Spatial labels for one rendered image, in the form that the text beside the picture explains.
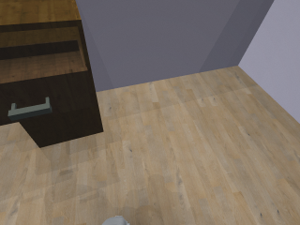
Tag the drawer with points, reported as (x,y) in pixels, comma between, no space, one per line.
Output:
(30,73)

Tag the cabinet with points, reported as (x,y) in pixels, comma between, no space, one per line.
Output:
(37,21)

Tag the handle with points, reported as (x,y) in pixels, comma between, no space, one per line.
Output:
(21,113)

